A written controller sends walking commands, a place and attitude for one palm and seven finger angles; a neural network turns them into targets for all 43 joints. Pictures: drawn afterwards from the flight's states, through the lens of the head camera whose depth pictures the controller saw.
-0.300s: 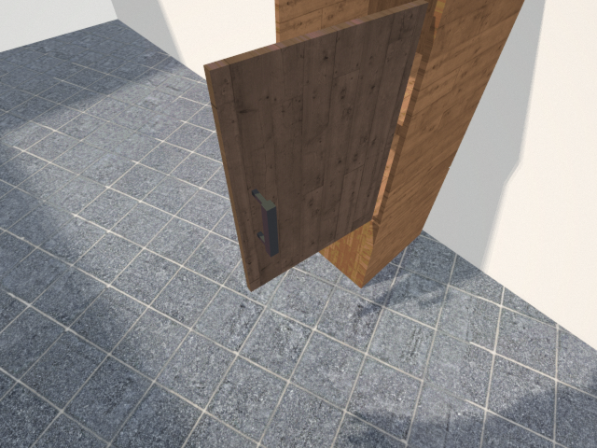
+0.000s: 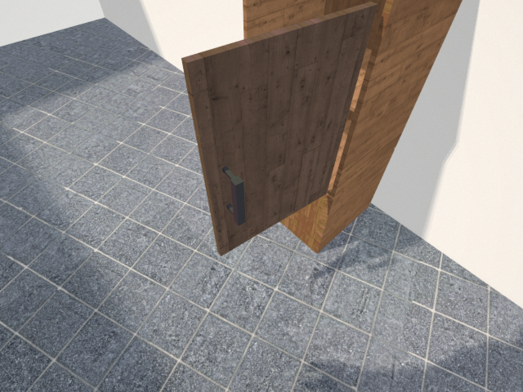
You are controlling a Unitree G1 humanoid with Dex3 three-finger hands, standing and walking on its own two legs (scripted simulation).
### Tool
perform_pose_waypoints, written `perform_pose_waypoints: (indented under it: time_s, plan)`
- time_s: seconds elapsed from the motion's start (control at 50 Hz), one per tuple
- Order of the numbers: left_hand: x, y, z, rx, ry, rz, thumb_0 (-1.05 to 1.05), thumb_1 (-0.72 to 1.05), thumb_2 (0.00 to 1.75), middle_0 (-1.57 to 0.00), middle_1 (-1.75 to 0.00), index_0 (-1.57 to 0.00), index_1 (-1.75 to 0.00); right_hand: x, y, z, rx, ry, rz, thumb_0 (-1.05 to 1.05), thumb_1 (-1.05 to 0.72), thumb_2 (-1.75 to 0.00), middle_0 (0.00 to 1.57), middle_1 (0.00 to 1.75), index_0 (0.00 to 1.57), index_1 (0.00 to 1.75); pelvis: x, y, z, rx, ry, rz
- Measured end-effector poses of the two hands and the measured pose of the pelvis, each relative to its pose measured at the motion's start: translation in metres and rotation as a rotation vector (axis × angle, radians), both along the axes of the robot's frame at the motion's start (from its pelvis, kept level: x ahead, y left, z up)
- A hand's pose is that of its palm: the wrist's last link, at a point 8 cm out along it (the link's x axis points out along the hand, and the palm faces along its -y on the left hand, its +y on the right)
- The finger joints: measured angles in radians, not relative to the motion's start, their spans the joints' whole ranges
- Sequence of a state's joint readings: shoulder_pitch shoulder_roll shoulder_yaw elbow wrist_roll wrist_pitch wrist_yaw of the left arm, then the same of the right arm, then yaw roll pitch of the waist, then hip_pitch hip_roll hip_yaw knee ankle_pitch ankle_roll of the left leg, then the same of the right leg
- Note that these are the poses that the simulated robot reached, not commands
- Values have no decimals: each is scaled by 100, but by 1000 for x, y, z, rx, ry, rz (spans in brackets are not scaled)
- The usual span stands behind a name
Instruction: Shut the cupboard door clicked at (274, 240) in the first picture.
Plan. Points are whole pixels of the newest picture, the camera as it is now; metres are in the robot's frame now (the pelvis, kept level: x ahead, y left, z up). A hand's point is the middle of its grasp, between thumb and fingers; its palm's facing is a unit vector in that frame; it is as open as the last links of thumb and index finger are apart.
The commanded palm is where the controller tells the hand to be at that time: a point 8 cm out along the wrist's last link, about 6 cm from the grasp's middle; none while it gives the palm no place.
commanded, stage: look at it before walking up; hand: left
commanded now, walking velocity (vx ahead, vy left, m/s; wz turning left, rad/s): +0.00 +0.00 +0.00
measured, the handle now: (233, 196) +0.52 +0.09 -0.08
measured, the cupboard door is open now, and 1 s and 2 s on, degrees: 83 83 83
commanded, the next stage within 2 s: walk to a spot facing it in 0.54 s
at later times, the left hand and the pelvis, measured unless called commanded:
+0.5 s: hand out of the picture +0.08 +0.24 -0.16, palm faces -0.03 -0.94 -0.33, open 7.4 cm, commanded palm none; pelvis +0.00 +0.00 +0.00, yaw +0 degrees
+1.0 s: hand out of the picture +0.07 +0.19 -0.18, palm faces -0.13 -0.95 -0.28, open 7.4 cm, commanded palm none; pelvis -0.02 -0.02 -0.02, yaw -9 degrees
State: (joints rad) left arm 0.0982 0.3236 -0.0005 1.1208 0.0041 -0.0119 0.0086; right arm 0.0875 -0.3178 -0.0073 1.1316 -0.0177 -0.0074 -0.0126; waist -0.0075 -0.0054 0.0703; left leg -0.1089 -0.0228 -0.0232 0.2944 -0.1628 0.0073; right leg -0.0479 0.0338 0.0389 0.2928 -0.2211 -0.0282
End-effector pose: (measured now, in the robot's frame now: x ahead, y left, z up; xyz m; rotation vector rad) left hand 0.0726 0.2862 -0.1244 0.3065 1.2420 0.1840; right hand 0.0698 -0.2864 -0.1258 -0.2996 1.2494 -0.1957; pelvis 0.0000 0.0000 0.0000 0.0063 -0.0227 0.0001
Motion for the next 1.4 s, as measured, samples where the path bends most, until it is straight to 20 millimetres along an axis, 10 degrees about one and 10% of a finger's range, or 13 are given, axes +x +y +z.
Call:
perform_pose_waypoints:
  time_s: [0.76, 1.1, 1.4]
  plan:
    - [3, -5, -1, 6, 12, -3, 1, 91, 90, -21, -30, -20, -30, 0, -3, -2, -5, -6, -19, 1, -91, -89, 20, 30, 21, 30, 2, -4, -1, 0, 4, -25]
    - [-7, -74, -24, -28, 61, -124, 1, 91, 90, -21, -30, -20, -30, -86, -8, -53, 110, 50, -231, 1, -91, -89, 20, 30, 21, 30, -28, -37, -29, 30, -4, -203]
    - [-4, -99, -14, -53, 123, -247, 1, 90, 90, -21, -30, -20, -30, -76, -29, -9, 61, -119, -375, 1, -91, -89, 20, 30, 20, 30, -35, -39, -5, 52, 44, -385]
